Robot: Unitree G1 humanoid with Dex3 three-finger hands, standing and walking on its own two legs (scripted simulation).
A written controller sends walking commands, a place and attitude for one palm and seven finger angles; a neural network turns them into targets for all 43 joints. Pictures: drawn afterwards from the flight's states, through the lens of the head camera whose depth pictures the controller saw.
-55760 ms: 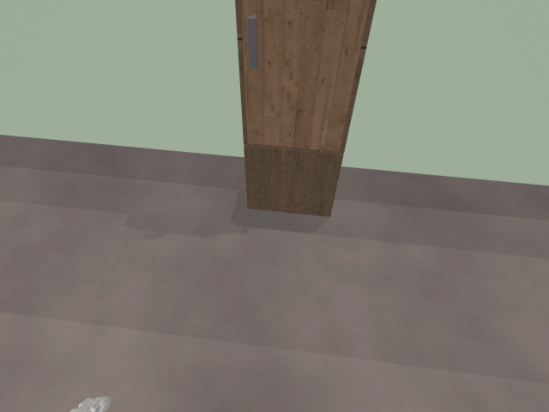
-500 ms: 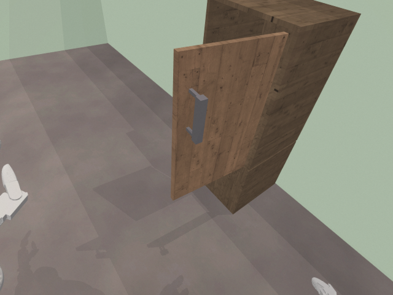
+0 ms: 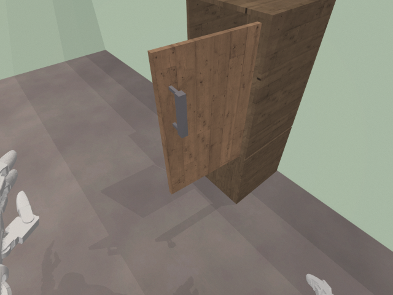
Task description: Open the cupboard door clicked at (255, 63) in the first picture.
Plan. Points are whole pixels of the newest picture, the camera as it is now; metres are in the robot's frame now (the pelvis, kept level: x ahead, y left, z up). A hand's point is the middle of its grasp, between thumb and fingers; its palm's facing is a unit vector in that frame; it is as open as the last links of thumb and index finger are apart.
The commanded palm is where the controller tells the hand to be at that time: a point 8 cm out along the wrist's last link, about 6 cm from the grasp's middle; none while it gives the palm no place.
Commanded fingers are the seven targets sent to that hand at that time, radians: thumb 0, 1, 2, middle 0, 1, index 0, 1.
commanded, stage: stop stepping back and stand still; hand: left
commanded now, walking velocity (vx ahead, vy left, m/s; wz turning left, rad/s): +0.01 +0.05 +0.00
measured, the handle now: (177, 112) +0.59 +0.10 +0.07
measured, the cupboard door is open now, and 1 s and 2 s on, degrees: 85 85 85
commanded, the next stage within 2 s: let the arm hang, fingers relaxed in 0.16 s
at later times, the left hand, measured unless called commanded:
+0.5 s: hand out of the picture +0.08 +0.25 -0.13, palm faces +0.03 -0.95 -0.32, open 7.4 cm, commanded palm none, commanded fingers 0.00 0.90 0.90 -0.20 -0.30 -0.20 -0.30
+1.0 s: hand out of the picture -0.12 +0.24 -0.17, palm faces +0.10 -0.96 -0.27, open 7.4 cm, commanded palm none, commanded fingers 0.00 0.90 0.90 -0.20 -0.30 -0.20 -0.30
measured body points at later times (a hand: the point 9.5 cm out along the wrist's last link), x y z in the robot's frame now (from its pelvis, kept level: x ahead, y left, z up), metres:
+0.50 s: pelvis -0.04 +0.03 -0.02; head -0.04 +0.01 +0.43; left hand +0.08 +0.29 -0.11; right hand +0.09 -0.21 -0.15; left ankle +0.03 +0.15 -0.74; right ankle -0.05 -0.06 -0.74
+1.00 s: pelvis -0.05 +0.05 -0.01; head -0.05 +0.04 +0.44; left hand -0.13 +0.29 -0.15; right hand -0.04 -0.17 -0.17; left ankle +0.03 +0.15 -0.74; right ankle -0.05 -0.06 -0.74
